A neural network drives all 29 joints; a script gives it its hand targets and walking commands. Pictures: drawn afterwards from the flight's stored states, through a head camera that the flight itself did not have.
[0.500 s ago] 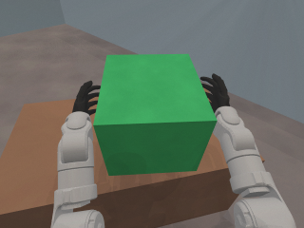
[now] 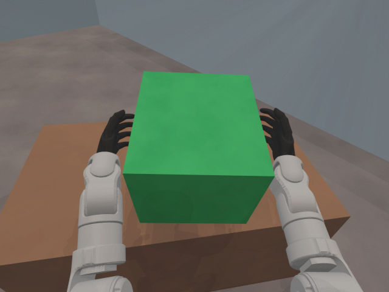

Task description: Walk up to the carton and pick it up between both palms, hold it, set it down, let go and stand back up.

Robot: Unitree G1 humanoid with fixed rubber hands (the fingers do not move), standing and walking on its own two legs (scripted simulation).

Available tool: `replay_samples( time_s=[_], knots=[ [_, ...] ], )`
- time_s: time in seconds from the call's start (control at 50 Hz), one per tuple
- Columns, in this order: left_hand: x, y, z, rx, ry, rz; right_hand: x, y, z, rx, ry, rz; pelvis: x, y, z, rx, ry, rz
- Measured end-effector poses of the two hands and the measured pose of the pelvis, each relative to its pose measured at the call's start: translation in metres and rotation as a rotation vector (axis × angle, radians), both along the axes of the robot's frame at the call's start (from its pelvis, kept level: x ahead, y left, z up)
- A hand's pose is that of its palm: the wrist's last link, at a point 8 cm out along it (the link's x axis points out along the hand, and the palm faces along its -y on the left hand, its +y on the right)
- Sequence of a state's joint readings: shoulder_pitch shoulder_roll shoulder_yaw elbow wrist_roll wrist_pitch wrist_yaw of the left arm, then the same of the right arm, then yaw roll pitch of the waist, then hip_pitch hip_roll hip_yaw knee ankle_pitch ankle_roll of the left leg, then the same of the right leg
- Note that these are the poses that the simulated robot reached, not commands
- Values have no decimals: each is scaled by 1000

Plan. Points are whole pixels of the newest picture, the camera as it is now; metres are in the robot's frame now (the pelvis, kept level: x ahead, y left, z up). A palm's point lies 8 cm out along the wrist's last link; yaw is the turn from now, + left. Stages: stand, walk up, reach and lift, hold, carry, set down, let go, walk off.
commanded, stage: set down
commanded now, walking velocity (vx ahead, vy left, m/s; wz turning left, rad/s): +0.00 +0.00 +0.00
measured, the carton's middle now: (195, 147) +0.41 +0.03 +0.11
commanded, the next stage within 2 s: none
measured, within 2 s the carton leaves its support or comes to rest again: neither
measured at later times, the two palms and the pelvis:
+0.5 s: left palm (113, 159) +0.35 +0.20 +0.12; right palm (273, 153) +0.38 -0.14 +0.14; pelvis +0.01 -0.01 +0.00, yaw +0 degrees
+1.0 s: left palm (115, 170) +0.36 +0.20 +0.07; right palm (264, 157) +0.39 -0.13 +0.11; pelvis +0.01 +0.00 +0.00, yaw -1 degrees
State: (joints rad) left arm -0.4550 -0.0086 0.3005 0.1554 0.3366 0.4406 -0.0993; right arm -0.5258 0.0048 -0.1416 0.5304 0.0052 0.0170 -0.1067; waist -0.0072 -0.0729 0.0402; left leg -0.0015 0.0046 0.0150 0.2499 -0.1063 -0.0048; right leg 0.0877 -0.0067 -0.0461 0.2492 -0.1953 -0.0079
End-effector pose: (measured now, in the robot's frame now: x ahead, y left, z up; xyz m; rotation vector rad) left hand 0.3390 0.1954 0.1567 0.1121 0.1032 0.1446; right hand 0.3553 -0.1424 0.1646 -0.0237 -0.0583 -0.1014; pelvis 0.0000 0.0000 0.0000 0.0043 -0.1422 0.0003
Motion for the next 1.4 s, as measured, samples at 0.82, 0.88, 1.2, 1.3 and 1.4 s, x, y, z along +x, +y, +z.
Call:
replay_samples(
  time_s=[0.82,0.88,1.2,1.3,1.4],
  knots=[
    [21,7,-65,-45,98,21,29,9,-49,-49,70,20,7,-2,1,-3,76,-13],
    [22,8,-72,-50,107,24,31,9,-52,-54,78,23,8,-2,2,-3,83,-18],
    [23,15,-106,-50,140,48,43,18,-76,-58,110,57,15,-4,2,-4,137,-21],
    [22,18,-113,-44,144,58,46,23,-82,-56,116,67,17,-4,2,-5,158,-20],
    [23,20,-119,-45,154,62,49,25,-88,-54,127,70,17,-4,1,-6,179,-17]
  ],
)
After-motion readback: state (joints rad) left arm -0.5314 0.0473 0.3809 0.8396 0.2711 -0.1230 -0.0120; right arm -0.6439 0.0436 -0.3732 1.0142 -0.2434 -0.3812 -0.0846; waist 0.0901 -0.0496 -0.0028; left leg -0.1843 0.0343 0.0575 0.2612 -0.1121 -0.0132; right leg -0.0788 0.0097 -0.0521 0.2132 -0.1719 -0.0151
